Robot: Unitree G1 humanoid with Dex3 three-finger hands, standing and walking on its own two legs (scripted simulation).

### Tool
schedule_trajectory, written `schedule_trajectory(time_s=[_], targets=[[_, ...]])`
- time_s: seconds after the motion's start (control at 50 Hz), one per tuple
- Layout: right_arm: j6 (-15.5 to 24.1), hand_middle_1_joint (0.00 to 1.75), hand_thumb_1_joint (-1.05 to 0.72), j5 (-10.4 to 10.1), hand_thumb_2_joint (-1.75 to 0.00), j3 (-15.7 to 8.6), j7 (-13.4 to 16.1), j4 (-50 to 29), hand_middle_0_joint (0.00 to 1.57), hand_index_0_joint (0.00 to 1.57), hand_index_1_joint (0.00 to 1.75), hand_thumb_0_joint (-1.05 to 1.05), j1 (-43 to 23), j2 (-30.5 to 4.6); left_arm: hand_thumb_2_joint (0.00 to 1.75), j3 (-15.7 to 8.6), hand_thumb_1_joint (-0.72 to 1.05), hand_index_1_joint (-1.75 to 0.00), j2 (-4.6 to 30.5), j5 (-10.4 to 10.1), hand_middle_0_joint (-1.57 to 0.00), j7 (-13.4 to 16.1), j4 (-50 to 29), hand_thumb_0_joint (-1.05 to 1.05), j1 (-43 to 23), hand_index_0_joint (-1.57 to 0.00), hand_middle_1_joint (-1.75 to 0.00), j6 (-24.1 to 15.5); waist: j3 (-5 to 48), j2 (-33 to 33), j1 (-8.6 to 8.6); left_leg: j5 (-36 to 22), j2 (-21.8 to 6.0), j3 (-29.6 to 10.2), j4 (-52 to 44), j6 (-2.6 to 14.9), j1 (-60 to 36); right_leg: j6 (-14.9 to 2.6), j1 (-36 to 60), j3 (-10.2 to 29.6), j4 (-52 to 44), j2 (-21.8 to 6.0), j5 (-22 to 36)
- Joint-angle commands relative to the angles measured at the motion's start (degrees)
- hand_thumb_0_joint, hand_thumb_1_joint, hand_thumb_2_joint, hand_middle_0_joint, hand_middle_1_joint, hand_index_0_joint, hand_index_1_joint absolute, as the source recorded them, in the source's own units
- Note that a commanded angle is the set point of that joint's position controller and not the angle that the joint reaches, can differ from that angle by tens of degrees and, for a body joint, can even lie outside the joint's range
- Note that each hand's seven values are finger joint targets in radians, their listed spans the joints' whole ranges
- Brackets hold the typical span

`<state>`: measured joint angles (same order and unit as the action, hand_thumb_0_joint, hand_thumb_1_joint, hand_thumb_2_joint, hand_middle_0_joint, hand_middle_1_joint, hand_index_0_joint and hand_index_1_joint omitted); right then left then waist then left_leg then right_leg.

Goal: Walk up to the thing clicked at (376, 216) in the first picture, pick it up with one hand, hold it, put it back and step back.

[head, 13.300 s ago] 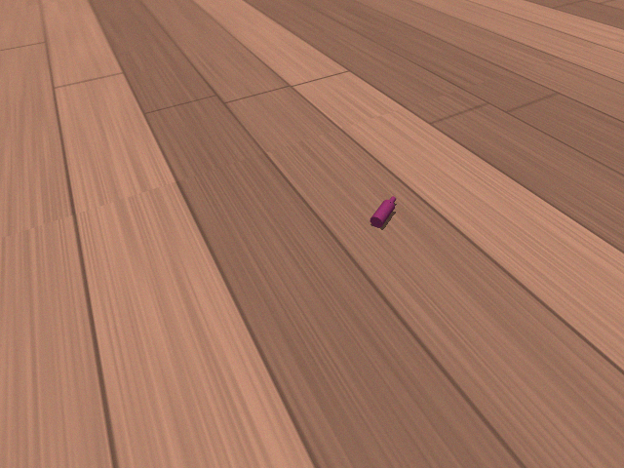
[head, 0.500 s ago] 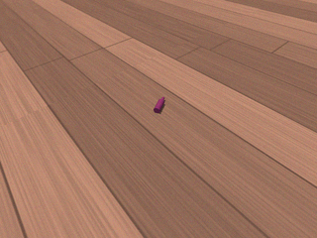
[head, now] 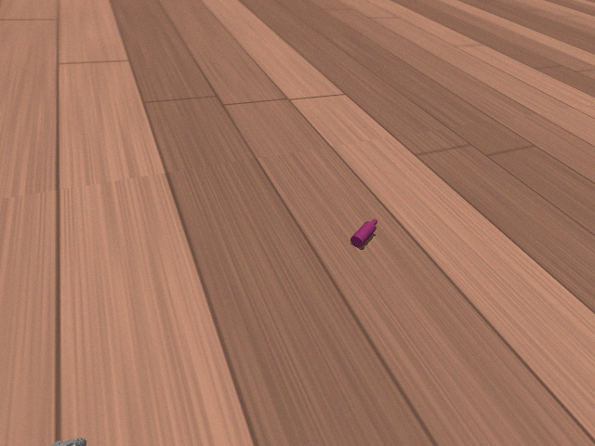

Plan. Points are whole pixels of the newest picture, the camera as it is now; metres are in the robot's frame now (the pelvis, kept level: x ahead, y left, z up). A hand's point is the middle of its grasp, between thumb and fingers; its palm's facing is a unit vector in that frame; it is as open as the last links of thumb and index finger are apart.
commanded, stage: walk up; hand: left
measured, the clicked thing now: (366, 231) +1.27 -0.41 -0.73
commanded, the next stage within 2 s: none
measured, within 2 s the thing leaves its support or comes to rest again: neither
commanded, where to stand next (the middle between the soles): +1.24 -0.85 m, yaw +53 degrees
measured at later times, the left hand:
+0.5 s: hand out of the picture +0.17 +0.14 -0.11, palm faces +0.37 -0.84 -0.39, open 7.4 cm
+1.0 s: hand (289, 333) +0.39 +0.02 -0.16, palm faces +0.46 -0.82 -0.35, open 7.4 cm
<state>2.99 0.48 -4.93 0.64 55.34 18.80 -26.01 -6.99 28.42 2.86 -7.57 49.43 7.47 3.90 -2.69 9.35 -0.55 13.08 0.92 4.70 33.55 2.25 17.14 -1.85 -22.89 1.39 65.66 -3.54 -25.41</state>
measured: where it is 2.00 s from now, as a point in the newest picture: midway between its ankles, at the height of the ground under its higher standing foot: (409, 302)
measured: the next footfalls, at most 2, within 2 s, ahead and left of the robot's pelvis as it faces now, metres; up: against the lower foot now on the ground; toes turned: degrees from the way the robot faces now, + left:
right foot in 0.34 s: +0.30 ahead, -0.25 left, +0.00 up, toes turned +11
left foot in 0.70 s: +0.39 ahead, -0.05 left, +0.00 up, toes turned +32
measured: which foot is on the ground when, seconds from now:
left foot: down 0.00-0.36, up 0.38-0.68, down 0.70-1.00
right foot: up 0.00-0.32, down 0.34-0.70, up 0.72-1.00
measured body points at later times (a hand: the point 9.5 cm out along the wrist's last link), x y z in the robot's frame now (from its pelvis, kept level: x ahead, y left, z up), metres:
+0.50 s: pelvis +0.22 -0.16 +0.01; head +0.23 -0.16 +0.46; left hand +0.15 +0.18 -0.09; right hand +0.44 -0.45 -0.09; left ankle +0.16 -0.03 -0.65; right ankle +0.26 -0.26 -0.72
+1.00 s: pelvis +0.45 -0.29 -0.03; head +0.44 -0.25 +0.42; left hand +0.37 +0.06 -0.13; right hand +0.67 -0.58 -0.09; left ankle +0.36 -0.08 -0.72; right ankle +0.61 -0.42 -0.71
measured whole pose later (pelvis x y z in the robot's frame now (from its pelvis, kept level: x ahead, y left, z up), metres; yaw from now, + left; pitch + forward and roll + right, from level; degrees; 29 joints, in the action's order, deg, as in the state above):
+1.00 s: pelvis +0.45 -0.29 -0.03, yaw +34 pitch -1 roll +1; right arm 5.4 2.0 -2.4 3.7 49.6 22.0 -26.7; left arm -7.2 28.9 3.6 -7.2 39.7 13.3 4.5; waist -2.4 6.7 0.9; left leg 21.9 -6.6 -6.9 46.2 0.5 25.7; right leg 0.1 -31.7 4.3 55.5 -8.2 -25.3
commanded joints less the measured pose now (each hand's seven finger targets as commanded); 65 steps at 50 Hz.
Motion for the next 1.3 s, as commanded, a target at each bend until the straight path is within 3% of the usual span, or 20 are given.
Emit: schedule_trajectory(time_s=[0.0, 0.22, 0.3, 0.32, 0.34, 0.36, 0.46, 0.56, 0.62, 0.64, 0.68, 0.7, 0.8, 0.94, 1.0, 1.02, 1.04, 1.06, 1.14, 1.28], targets=[[3.59, 0.30, -0.90, 0.43, -0.90, -3.15, 1.91, -5.42, 0.20, 0.20, 0.30, 0.00, -4.00, -18.26, 0.90, -2.01, 0.90, -0.30, 10.28, -0.02, -0.20, -0.82, -5.60, 0.00, 0.91, -0.20, -0.30, -0.98, -0.26, -15.00, -3.33, 27.89, -13.61, -25.70, -26.42, 6.17, 1.47, 2.51, -6.85, 4.61, -4.02, -3.35, 7.84], [3.85, 0.30, -0.90, 1.02, -0.90, -4.43, 2.07, -6.73, 0.20, 0.20, 0.30, 0.00, -0.47, -20.63, 0.90, -2.92, 0.90, -0.30, 8.65, 0.75, -0.20, -1.43, -8.70, 0.00, -4.87, -0.20, -0.30, -1.32, 0.43, -17.81, -0.05, 19.02, -12.30, -21.55, -16.87, 10.08, -1.29, 4.23, -7.96, 2.46, -22.45, -4.18, 5.90], [2.80, 0.30, -0.90, 1.69, -0.90, -4.37, 2.76, -9.03, 0.20, 0.20, 0.30, 0.00, -6.67, -19.48, 0.90, -3.79, 0.90, -0.30, 8.26, 0.55, -0.20, -0.24, -4.70, 0.00, 5.16, -0.20, -0.30, -2.66, 3.30, -16.36, -6.78, 14.85, -10.17, -19.70, -4.23, 8.76, 10.20, 1.69, 11.66, -3.14, -32.64, -1.03, 7.06], [2.55, 0.30, -0.90, 2.01, -0.90, -2.86, 3.07, -9.48, 0.20, 0.20, 0.30, 0.00, -6.30, -15.08, 0.90, -5.01, 0.90, -0.30, 11.44, 1.11, -0.20, 0.70, -2.09, 0.00, 13.66, -0.20, -0.30, -3.54, 7.43, -6.87, -11.04, 15.19, -6.11, -15.28, 10.81, 6.41, 18.10, 0.62, 23.92, -1.17, -36.96, -0.68, 2.76], [2.85, 0.30, -0.90, 1.38, -0.90, -0.22, 3.08, -10.98, 0.20, 0.20, 0.30, 0.00, -5.01, -7.10, 0.90, -6.29, 0.90, -0.30, 18.52, 2.31, -0.20, 1.54, -1.53, 0.00, 18.36, -0.20, -0.30, -4.21, 6.26, 14.37, -13.35, 20.58, 3.99, -4.01, 30.61, 2.84, 33.36, -0.34, 28.42, 21.23, -50.86, -15.57, -16.32], [2.80, 0.30, -0.90, 1.20, -0.90, -1.11, 4.06, -10.93, 0.20, 0.20, 0.30, 0.00, -4.55, -11.22, 0.90, -5.44, 0.90, -0.30, 21.06, 1.69, -0.20, 1.94, -4.05, 0.00, 9.54, -0.20, -0.30, -4.53, 3.27, 13.76, -7.72, 19.87, 0.11, -2.80, 38.19, 1.49, 37.06, -6.20, 23.48, 36.68, -58.83, -24.21, -20.08], [2.66, 0.30, -0.90, -0.71, -0.90, -0.82, 1.67, -4.60, 0.20, 0.20, 0.30, 0.00, 0.19, -12.87, 0.90, -3.06, 0.90, -0.30, 11.34, 0.37, -0.20, 2.81, -5.20, 0.00, 4.12, -0.20, -0.30, -5.04, -2.48, 5.44, -2.75, 8.06, -5.62, -4.48, 25.82, 1.02, 21.99, -4.99, 14.14, 2.96, -47.40, -10.86, 12.43], [2.20, 0.30, -0.90, -0.76, -0.90, -0.19, 1.48, -8.28, 0.20, 0.20, 0.30, 0.00, -0.78, -10.19, 0.90, -2.06, 0.90, -0.30, 8.81, 0.92, -0.20, 2.86, -9.54, 0.00, 7.24, -0.20, -0.30, -4.23, 0.90, 1.49, -4.40, 1.77, -2.55, 2.05, 10.35, 1.12, 15.39, -7.10, 18.09, -4.73, -43.36, -11.84, 31.36], [2.02, 0.30, -0.90, -1.00, -0.90, -1.60, 2.91, -6.56, 0.20, 0.20, 0.30, 0.00, 11.46, -10.18, 0.90, -1.70, 0.90, -0.30, 8.82, 0.45, -0.20, 2.93, -13.29, 0.00, 3.99, -0.20, -0.30, -3.41, 6.81, -2.41, 1.92, -8.65, -0.62, 3.09, 1.30, 3.20, -8.07, -4.25, 7.91, -10.45, -28.98, -9.31, 37.61], [1.93, 0.30, -0.90, -0.70, -0.90, -3.06, 3.88, -5.78, 0.20, 0.20, 0.30, 0.00, 16.71, -13.05, 0.90, -0.79, 0.90, -0.30, 7.05, 0.52, -0.20, 3.10, -14.82, 0.00, 4.84, -0.20, -0.30, -3.63, 9.95, -6.24, 4.69, -8.54, -2.46, -1.59, 0.07, 5.01, -20.45, -2.68, -0.40, -11.10, -19.56, -6.71, 35.91], [1.94, 0.30, -0.90, 0.23, -0.90, -5.95, 6.20, -8.75, 0.20, 0.20, 0.30, 0.00, 19.44, -21.45, 0.90, -0.33, 0.90, -0.30, 4.59, 1.86, -0.20, 3.12, -16.55, 0.00, 9.11, -0.20, -0.30, -3.14, 12.62, -16.41, 5.14, 13.78, -25.47, -43.38, -9.58, 12.77, -30.64, 1.66, -22.91, -3.72, 5.40, 1.19, -6.63], [2.01, 0.30, -0.90, -1.94, -0.90, -5.94, 6.81, -12.00, 0.20, 0.20, 0.30, 0.00, 14.17, -23.62, 0.90, -1.95, 0.90, -0.30, 11.93, 1.27, -0.20, 3.15, -16.91, 0.00, 9.72, -0.20, -0.30, -2.17, 13.14, -8.28, 4.78, 22.07, -32.25, -57.09, -16.58, 19.05, -24.61, 4.54, -24.92, 5.39, 13.16, -0.22, -6.66], [3.41, 0.30, -0.90, -0.55, -0.90, -2.42, 5.82, -11.55, 0.20, 0.20, 0.30, 0.00, 1.14, -17.23, 0.90, -3.25, 0.90, -0.30, 11.15, 0.58, -0.20, 2.07, -12.49, 0.00, 12.18, -0.20, -0.30, -1.21, 1.27, -12.37, -1.91, 11.33, -16.52, -22.33, -9.73, 12.12, 7.10, 3.25, -11.34, 5.56, 4.36, -6.14, 0.52], [3.70, 0.30, -0.90, 1.86, -0.90, -4.43, 4.31, -9.32, 0.20, 0.20, 0.30, 0.00, 0.62, -23.00, 0.90, -3.94, 0.90, -0.30, 9.42, 0.81, -0.20, 0.65, -13.54, 0.00, 8.76, -0.20, -0.30, -0.07, 1.12, -22.16, -0.77, 27.40, -12.90, -23.17, -9.27, 10.35, 15.05, 2.30, -5.67, -2.63, -9.94, -2.23, 0.40], [2.38, 0.30, -0.90, 2.24, -0.90, -3.22, 5.11, -9.91, 0.20, 0.20, 0.30, 0.00, -7.50, -20.22, 0.90, -5.31, 0.90, -0.30, 9.62, 0.34, -0.20, 1.44, -9.36, 0.00, 20.65, -0.20, -0.30, -0.35, 4.86, -15.26, -10.28, 23.77, -7.44, -12.49, 6.41, 5.68, 26.89, 1.89, 16.14, -6.91, -25.82, 1.68, 3.58], [1.81, 0.30, -0.90, 1.94, -0.90, -1.19, 5.73, -10.12, 0.20, 0.20, 0.30, 0.00, -7.34, -13.21, 0.90, -6.80, 0.90, -0.30, 13.70, 1.52, -0.20, 2.23, -7.19, 0.00, 29.43, -0.20, -0.30, -0.94, 3.88, 3.07, -15.97, 23.24, 1.30, -4.45, 31.13, 2.18, 36.41, 1.81, 21.36, 4.59, -39.07, -3.54, -8.26], [1.93, 0.30, -0.90, 0.81, -0.90, -0.45, 6.62, -11.06, 0.20, 0.20, 0.30, 0.00, -4.21, -9.81, 0.90, -6.91, 0.90, -0.30, 20.18, 1.47, -0.20, 3.08, -10.88, 0.00, 19.17, -0.20, -0.30, -1.90, 1.01, 14.60, -9.57, 25.31, 4.53, -4.39, 41.86, 0.16, 44.15, -3.90, 16.06, 34.46, -54.82, -17.60, -16.49], [1.75, 0.30, -0.90, 1.07, -0.90, -1.56, 7.60, -9.70, 0.20, 0.20, 0.30, 0.00, -4.59, -13.07, 0.90, -6.98, 0.90, -0.30, 21.72, 0.00, -0.20, 3.68, -13.86, 0.00, 8.04, -0.20, -0.30, -2.45, -1.85, 7.66, -3.88, 19.47, -2.91, -9.19, 44.24, 0.64, 39.51, -8.56, 9.33, 41.69, -59.09, -22.19, -26.43], [2.23, 0.30, -0.90, -0.57, -0.90, -1.65, 5.64, -1.53, 0.20, 0.20, 0.30, 0.00, 4.04, -15.14, 0.90, -4.74, 0.90, -0.30, 12.31, 0.15, -0.20, 4.20, -11.77, 0.00, 4.48, -0.20, -0.30, -2.72, -4.53, 0.44, -0.20, 11.68, -4.61, -5.41, 31.80, 0.99, 25.08, -8.46, 5.20, 12.00, -46.38, -10.74, -8.48], [2.43, 0.30, -0.90, -0.77, -0.90, -0.34, 5.26, -2.98, 0.20, 0.20, 0.30, 0.00, 7.05, -11.99, 0.90, -2.39, 0.90, -0.30, 7.41, 1.14, -0.20, 3.82, -13.51, 0.00, 6.42, -0.20, -0.30, -1.96, -0.16, 0.31, -1.94, 5.72, -2.27, -0.06, 11.76, 1.82, 12.28, -9.91, 12.38, 4.67, -42.50, -10.68, 19.85]])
